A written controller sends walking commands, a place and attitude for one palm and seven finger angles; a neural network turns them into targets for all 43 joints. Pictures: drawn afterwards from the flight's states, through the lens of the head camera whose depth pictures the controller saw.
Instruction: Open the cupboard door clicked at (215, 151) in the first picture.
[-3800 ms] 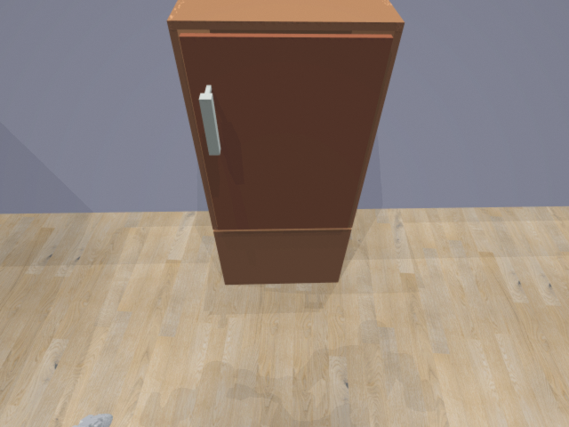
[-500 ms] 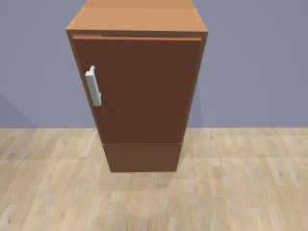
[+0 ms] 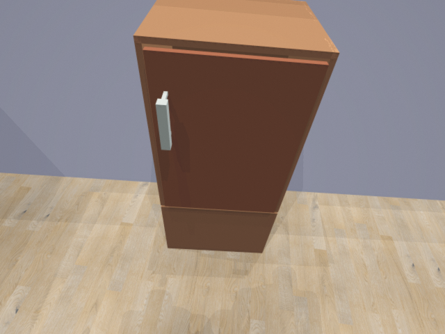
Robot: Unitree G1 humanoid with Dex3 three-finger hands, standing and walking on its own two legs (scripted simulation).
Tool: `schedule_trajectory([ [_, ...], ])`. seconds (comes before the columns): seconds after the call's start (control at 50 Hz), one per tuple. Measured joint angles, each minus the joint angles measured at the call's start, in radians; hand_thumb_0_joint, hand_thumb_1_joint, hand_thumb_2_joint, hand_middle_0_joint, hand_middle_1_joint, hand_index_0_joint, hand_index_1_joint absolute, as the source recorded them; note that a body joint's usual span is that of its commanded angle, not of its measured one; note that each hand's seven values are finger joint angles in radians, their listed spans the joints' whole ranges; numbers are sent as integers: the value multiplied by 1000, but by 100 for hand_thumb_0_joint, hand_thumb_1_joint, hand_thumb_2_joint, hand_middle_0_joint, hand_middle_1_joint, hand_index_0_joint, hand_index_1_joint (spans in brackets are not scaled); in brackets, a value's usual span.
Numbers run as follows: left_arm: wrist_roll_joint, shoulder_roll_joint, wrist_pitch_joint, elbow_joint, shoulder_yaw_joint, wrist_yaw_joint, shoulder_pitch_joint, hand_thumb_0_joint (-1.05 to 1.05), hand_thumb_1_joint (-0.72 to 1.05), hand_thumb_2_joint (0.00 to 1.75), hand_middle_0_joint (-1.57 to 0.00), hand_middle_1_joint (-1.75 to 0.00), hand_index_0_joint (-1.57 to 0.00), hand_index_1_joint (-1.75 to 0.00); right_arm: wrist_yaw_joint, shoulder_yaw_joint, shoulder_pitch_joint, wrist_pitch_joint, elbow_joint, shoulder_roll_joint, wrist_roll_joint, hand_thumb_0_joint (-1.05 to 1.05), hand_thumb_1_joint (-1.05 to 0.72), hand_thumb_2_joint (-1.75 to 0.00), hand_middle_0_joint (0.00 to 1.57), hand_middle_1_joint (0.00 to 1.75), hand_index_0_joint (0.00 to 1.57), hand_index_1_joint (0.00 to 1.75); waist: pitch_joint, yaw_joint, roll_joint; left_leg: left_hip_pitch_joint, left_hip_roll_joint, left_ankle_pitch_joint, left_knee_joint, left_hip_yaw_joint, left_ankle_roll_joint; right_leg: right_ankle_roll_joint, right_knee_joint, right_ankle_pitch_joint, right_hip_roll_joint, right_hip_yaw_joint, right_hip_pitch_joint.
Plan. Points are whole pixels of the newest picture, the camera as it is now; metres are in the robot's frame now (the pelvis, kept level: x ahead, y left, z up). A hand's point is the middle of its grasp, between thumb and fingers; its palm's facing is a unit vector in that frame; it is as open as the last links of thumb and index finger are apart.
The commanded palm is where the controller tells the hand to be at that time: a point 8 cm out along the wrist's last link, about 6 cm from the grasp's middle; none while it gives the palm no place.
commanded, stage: look again from close up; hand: left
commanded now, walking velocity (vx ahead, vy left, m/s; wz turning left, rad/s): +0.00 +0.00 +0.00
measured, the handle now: (165, 120) +0.60 +0.19 +0.05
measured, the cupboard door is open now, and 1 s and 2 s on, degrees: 0 0 0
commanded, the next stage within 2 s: shuffle to correct the standing spot in 0.14 s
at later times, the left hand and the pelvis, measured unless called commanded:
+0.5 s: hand out of the picture -0.08 +0.16 -0.17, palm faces +0.08 -0.98 -0.17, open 7.4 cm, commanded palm none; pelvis -0.01 -0.01 +0.01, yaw +0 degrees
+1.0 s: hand out of the picture +0.00 +0.09 -0.16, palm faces +0.09 -0.99 -0.14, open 7.4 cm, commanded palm none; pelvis +0.05 -0.05 +0.02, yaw +1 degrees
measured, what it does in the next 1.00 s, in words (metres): lifts its left foot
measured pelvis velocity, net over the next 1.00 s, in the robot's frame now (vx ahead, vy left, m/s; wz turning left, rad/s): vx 0.05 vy -0.05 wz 0.01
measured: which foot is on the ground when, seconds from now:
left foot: down 0.00-0.78, up 0.80-1.00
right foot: down 0.00-1.00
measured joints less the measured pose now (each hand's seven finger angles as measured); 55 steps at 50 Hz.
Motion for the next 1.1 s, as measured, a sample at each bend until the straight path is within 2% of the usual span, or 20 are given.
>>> schedule_trajectory([
  [0.14, 3, 40, 2, -9, 2, -9, 27, 1, 91, 90, -20, -30, -20, -30, 9, 5, -34, -3, -31, -3, 1, 1, -92, -90, 20, 30, 20, 30, -17, 11, -7, 10, -14, 47, -69, 12, 10, 0, -37, 32, -14, 9, -8],
  [0.28, 4, 53, 1, 2, -1, -12, 62, 1, 91, 90, -20, -30, -19, -30, 16, 8, -45, -1, -22, -9, 4, 0, -91, -90, 20, 30, 20, 30, -22, 19, 0, 16, -15, 76, -106, 12, 7, 11, -56, 53, -16, 9, -11],
  [0.44, 7, 29, 6, 20, 1, -24, 117, 1, 91, 90, -19, -30, -19, -30, 15, -1, -6, 21, 11, -9, -4, 0, -91, -90, 20, 30, 20, 30, -43, 19, -1, -1, -15, -14, -84, 2, -2, -26, -32, -2, 0, 21, -28],
  [0.52, 0, 9, -1, 33, 3, -29, 148, 1, 91, 90, -20, -30, -20, -30, 16, -4, 21, 18, 22, -2, -4, 0, -91, -90, 20, 30, 20, 30, -41, 21, -4, -20, -8, -81, -29, 1, -5, -26, -22, 26, 9, 23, -31],
  [0.6, -2, -12, 2, 56, 2, -29, 167, 1, 91, 90, -20, -30, -20, -30, 15, -4, 50, 1, 31, 9, -3, 0, -91, -90, 20, 30, 20, 30, -34, 14, -8, -19, 6, -47, 9, 3, -9, -22, 26, -16, 17, 17, -26],
  [0.64, 0, -19, 5, 62, 1, -31, 169, 1, 91, 90, -20, -30, -20, -30, 14, -5, 63, -8, 32, 18, -4, 0, -91, -90, 20, 30, 20, 30, -35, 9, -13, -17, 11, -4, 13, 9, -11, -40, 68, -57, 20, 22, -38],
  [0.72, 6, -27, 9, 57, 6, -38, 135, 1, 91, 90, -20, -30, -20, -30, 11, -10, 70, -19, 36, 40, -7, 0, -91, -90, 20, 30, 20, 30, -33, 0, -23, -6, 18, -13, -13, 35, -12, -71, 209, -115, 20, 3, -126],
  [0.76, 5, -31, -5, 41, 11, -42, 113, 1, 91, 90, -20, -30, -20, -30, 10, -10, 76, -20, 41, 44, -6, 0, -91, -90, 20, 30, 20, 30, -30, -3, -11, 2, 25, -9, -31, 34, -16, -70, 140, -84, 25, -19, -119],
  [0.8, 6, -30, -29, 21, 17, -39, 98, 1, 91, 90, -20, -30, -20, -30, 11, -13, 86, -12, 50, 48, -2, 0, -90, -90, 20, 30, 20, 30, -30, 3, -3, -20, 29, -99, 30, 25, -12, -72, 52, -3, 31, -30, -91],
  [0.84, 4, -31, -48, 12, 20, -27, 90, 1, 91, 90, -20, -30, -20, -30, 19, -16, 91, 4, 67, 50, -3, 0, -91, -90, 20, 30, 20, 30, -37, 12, 2, -76, 29, -181, 189, 23, -2, -81, 27, 9, 35, -53, -62],
  [0.88, 2, -39, -63, 13, 18, -17, 93, 1, 91, 90, -20, -30, -20, -30, 26, -20, 79, 9, 75, 47, -6, 0, -91, -90, 20, 30, 20, 30, -41, 17, 5, -131, 31, -162, 334, 39, -2, -86, -35, 18, 37, -65, -15],
  [0.92, 3, -50, -70, 21, 11, -12, 97, 1, 91, 90, -20, -30, -20, -30, 21, -22, 58, 9, 71, 36, -11, 1, -92, -90, 20, 30, 20, 30, -37, 13, 6, -160, 35, -131, 370, 62, -12, -86, -99, 40, 36, -69, 30],
  [0.98, 4, -69, -65, 35, -6, -9, 100, 1, 91, 90, -20, -30, -20, -30, 12, -20, 23, 3, 59, 14, -1, 2, -94, -90, 20, 30, 20, 30, -20, 15, 3, -145, 32, -92, 247, 94, -30, -82, -152, 59, 31, -61, 71],
  [1.04, 2, -80, -45, 46, -14, -9, 101, 1, 91, 90, -20, -30, -20, -30, 4, -11, -15, -2, 40, 4, 8, 2, -94, -90, 20, 30, 20, 30, 1, 27, -2, -85, 23, -34, 77, 96, -39, -76, -137, 42, 35, -42, 82],
  [1.08, 0, -81, -29, 47, -14, -8, 103, 1, 91, 90, -20, -30, -20, -30, 1, -7, -35, -4, 24, 2, 11, 2, -94, -90, 20, 30, 20, 30, 12, 31, -1, -28, 24, 79, -34, 93, -37, -73, -86, 8, 46, -33, 72],
  [1.1, -1, -82, -20, 44, -13, -7, 106, 1, 91, 90, -20, -30, -20, -30, -1, -7, -41, -7, 13, -1, 11, 2, -94, -90, 20, 30, 20, 30, 14, 32, 10, -3, 35, 163, -70, 87, -25, -71, -51, -15, 60, -33, 63],
])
